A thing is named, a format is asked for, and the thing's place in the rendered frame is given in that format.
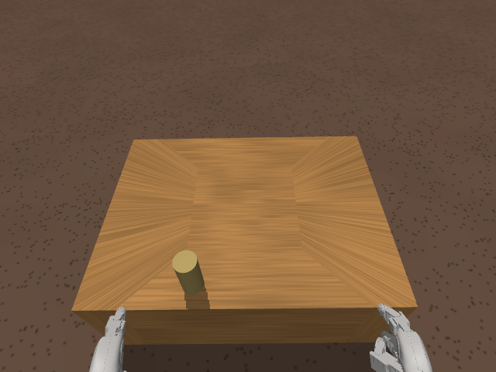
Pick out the can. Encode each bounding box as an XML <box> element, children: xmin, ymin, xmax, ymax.
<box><xmin>172</xmin><ymin>250</ymin><xmax>204</xmax><ymax>295</ymax></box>

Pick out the left robot hand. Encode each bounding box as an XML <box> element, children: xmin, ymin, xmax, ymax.
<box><xmin>89</xmin><ymin>306</ymin><xmax>127</xmax><ymax>372</ymax></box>

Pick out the right robot hand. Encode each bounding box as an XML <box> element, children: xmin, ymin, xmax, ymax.
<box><xmin>370</xmin><ymin>304</ymin><xmax>432</xmax><ymax>372</ymax></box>

